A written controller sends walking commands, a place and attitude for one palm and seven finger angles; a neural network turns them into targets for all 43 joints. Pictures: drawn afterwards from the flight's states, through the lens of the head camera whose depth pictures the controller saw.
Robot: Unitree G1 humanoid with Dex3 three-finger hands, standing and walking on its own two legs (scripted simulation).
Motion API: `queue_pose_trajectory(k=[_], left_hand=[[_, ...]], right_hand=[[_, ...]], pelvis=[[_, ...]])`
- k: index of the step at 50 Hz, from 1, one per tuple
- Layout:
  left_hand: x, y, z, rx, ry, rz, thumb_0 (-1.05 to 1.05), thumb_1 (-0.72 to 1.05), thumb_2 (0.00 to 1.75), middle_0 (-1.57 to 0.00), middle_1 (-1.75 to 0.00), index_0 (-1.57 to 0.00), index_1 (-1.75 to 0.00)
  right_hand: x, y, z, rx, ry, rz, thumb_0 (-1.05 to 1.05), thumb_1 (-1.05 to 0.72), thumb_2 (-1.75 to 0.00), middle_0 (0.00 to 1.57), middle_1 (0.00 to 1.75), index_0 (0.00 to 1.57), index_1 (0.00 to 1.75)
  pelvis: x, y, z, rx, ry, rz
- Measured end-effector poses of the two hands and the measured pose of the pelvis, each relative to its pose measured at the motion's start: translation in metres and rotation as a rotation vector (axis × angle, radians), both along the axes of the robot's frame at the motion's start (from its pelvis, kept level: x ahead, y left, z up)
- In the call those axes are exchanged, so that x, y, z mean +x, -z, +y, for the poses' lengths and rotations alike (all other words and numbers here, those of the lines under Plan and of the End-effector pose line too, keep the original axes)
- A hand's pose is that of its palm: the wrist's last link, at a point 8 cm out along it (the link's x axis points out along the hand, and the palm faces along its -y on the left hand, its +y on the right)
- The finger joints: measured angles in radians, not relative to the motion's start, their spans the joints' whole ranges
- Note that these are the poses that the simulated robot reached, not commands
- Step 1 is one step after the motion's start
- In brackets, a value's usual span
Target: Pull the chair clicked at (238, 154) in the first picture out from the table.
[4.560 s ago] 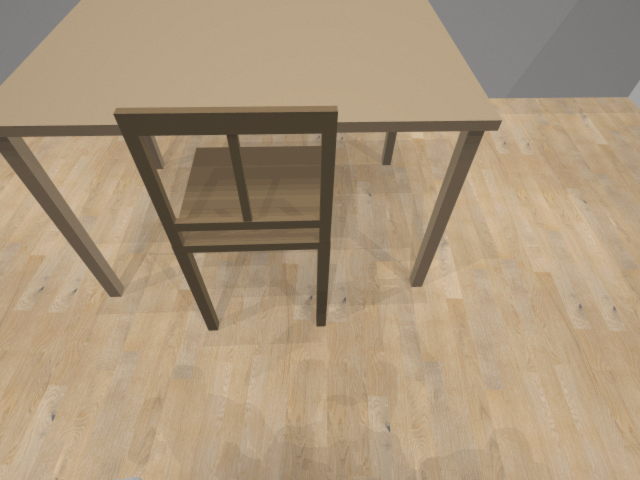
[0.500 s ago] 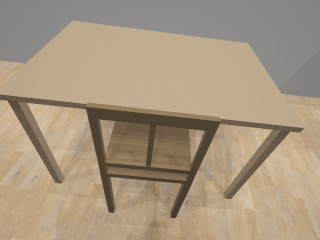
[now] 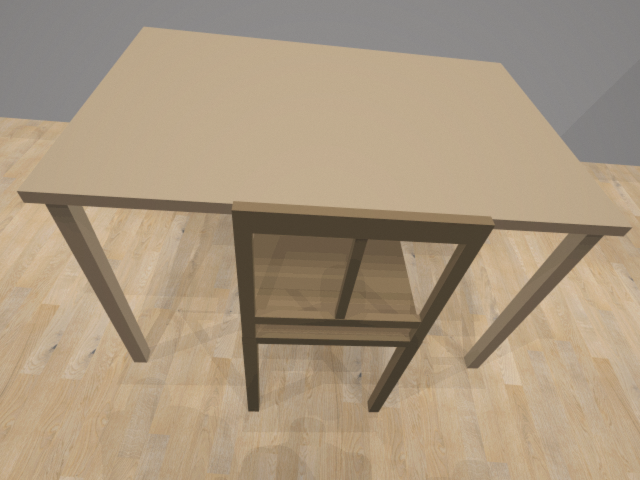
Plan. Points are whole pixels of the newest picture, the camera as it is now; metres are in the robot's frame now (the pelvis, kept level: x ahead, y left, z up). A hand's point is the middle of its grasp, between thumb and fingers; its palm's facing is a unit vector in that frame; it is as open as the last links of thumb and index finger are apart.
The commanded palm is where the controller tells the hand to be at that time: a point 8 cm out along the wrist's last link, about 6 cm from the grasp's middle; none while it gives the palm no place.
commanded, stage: look again from close up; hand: left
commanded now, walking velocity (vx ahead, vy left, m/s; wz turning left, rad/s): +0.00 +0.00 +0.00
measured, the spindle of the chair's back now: (349, 280) +0.47 -0.05 -0.09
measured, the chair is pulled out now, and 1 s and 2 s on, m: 0.00 0.00 0.00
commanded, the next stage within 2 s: shuffle to correct the standing spot in 1.90 s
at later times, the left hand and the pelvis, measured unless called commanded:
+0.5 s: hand out of the picture +0.00 +0.26 -0.21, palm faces +0.05 -0.98 -0.17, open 7.4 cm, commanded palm none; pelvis -0.04 +0.08 -0.02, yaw -1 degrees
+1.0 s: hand out of the picture -0.03 +0.27 -0.17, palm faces +0.01 -0.98 -0.20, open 7.2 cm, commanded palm none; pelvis -0.06 +0.09 +0.01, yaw -2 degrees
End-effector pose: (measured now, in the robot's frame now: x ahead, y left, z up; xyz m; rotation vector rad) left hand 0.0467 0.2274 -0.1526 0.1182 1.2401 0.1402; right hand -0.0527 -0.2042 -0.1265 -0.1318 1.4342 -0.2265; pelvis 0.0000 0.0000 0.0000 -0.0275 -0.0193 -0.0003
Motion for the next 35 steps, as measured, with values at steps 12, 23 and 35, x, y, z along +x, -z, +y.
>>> queue_pose_trajectory(k=[12,23,35], left_hand=[[-0.001,-0.019,0.033,0.01,0.018,-0.003,0.0,0.91,0.9,-0.2,-0.3,-0.2,-0.3],[-0.058,0.022,0.076,0.021,-0.027,0.048,0.0,0.91,0.9,-0.19,-0.3,-0.2,-0.3],[-0.048,-0.013,0.097,0.015,0.005,0.011,0.01,0.93,0.9,-0.19,-0.3,-0.2,-0.3]], right_hand=[[-0.003,-0.003,0.038,0.014,0.054,-0.017,0.0,-0.9,-0.89,0.2,0.3,0.2,0.3],[0.008,0.009,0.034,-0.073,0.007,-0.107,0.0,-0.91,-0.89,0.2,0.3,0.2,0.3],[-0.011,0.007,0.096,0.017,-0.027,-0.067,0.02,-0.93,-0.89,0.2,0.3,0.2,0.3]], pelvis=[[-0.015,-0.012,0.037,-0.021,0.015,0.004],[-0.037,0.018,0.072,-0.015,-0.001,-0.015],[-0.051,-0.004,0.1,0.034,0.016,0.004]])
